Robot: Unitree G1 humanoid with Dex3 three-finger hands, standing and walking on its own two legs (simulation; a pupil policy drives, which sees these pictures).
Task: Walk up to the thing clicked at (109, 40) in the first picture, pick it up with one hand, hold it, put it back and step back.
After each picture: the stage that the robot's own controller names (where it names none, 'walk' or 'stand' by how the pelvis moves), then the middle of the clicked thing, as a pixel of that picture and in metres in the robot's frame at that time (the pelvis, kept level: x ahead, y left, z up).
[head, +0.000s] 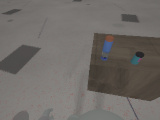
stand; (106, 49) +0.66 -0.13 +0.01
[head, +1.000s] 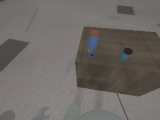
rise first; (92, 45) +0.61 +0.03 +0.04
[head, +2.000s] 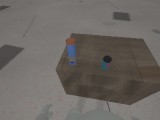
stand; (71, 52) +0.53 +0.19 +0.04
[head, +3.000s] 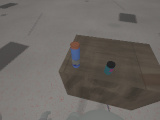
stand; (75, 56) +0.52 +0.16 +0.01
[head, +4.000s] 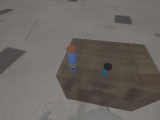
stand; (72, 59) +0.49 +0.18 +0.01
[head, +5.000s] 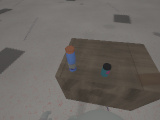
stand; (71, 60) +0.49 +0.18 +0.01
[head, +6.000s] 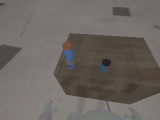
rise first; (69, 56) +0.49 +0.20 +0.01
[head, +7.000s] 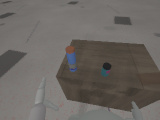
rise first; (71, 60) +0.49 +0.20 +0.01
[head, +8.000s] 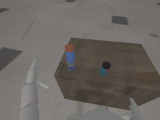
go down; (70, 58) +0.50 +0.19 +0.02
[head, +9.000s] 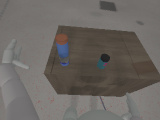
go down; (63, 52) +0.48 +0.19 +0.07
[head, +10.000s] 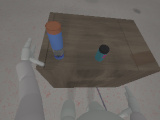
close in; (56, 44) +0.49 +0.19 +0.09
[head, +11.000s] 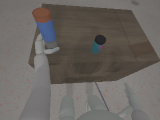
close; (48, 35) +0.52 +0.20 +0.12
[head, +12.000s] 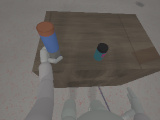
lift; (52, 46) +0.46 +0.20 +0.11
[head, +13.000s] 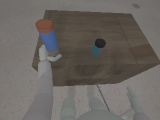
lift; (51, 44) +0.48 +0.20 +0.12
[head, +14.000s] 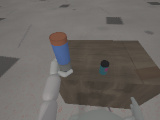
lift; (63, 57) +0.32 +0.16 +0.23
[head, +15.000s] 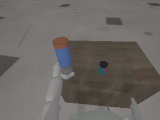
hold; (65, 61) +0.33 +0.16 +0.20
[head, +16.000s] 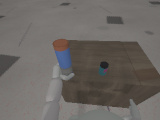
hold; (65, 62) +0.33 +0.16 +0.18
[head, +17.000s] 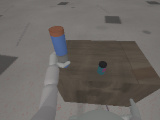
crouch; (61, 50) +0.39 +0.19 +0.22
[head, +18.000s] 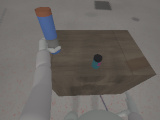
lower; (50, 34) +0.51 +0.22 +0.21
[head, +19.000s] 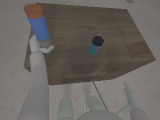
lower; (42, 33) +0.53 +0.22 +0.12
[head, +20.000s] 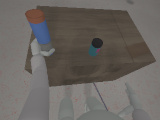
lower; (43, 37) +0.52 +0.22 +0.11
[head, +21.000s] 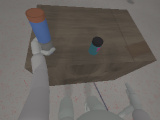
lower; (43, 36) +0.52 +0.22 +0.12
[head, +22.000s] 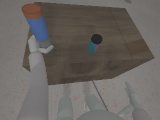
lower; (41, 33) +0.53 +0.22 +0.13
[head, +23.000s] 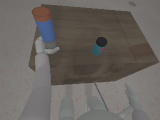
open; (48, 35) +0.52 +0.21 +0.12
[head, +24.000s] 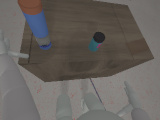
rise; (39, 29) +0.52 +0.22 +0.13
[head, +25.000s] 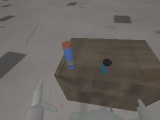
sink last; (69, 56) +0.50 +0.22 +0.06
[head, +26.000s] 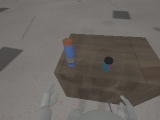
stand; (69, 53) +0.51 +0.21 +0.06
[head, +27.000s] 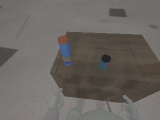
stand; (65, 52) +0.50 +0.22 +0.07
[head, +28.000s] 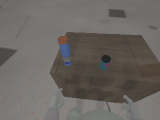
stand; (65, 52) +0.50 +0.22 +0.08
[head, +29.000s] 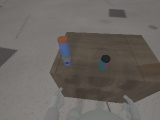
stand; (65, 52) +0.50 +0.22 +0.08
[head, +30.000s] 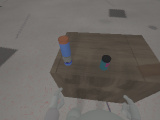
stand; (66, 52) +0.50 +0.22 +0.08
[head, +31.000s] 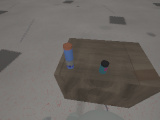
stand; (69, 57) +0.52 +0.21 +0.02
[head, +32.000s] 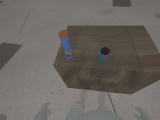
walk; (67, 46) +0.56 +0.23 +0.04
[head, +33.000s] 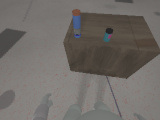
walk; (77, 25) +0.81 +0.17 +0.04
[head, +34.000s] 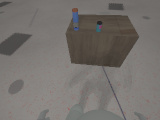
stand; (75, 20) +1.11 +0.26 +0.04
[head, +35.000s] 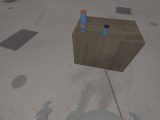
stand; (83, 21) +1.13 +0.16 +0.02
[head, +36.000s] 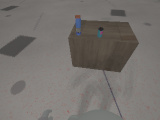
stand; (78, 25) +1.13 +0.20 +0.01
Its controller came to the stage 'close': yes
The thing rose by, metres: 0.19
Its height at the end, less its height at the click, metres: +0.00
